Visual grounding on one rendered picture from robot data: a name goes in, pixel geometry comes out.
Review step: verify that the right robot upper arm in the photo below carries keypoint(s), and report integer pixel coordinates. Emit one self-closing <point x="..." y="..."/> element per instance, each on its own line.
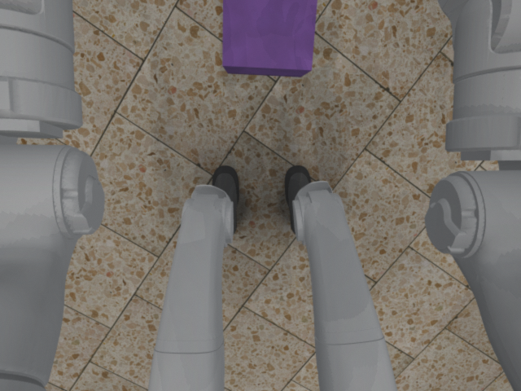
<point x="475" y="216"/>

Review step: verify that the left robot thigh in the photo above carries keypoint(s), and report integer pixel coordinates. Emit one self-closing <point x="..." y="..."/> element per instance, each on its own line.
<point x="189" y="353"/>

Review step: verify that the carton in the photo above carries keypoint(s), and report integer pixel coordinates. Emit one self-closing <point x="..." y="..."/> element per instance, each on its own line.
<point x="268" y="37"/>

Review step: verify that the left robot upper arm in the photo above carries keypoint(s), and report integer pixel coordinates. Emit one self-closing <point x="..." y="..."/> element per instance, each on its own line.
<point x="50" y="196"/>

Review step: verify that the right robot foot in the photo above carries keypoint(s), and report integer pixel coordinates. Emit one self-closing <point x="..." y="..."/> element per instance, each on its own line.
<point x="296" y="177"/>

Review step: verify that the right robot forearm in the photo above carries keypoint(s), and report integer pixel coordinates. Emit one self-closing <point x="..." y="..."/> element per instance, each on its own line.
<point x="486" y="122"/>

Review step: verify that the left robot forearm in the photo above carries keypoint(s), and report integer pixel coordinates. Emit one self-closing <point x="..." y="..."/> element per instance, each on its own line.
<point x="37" y="88"/>

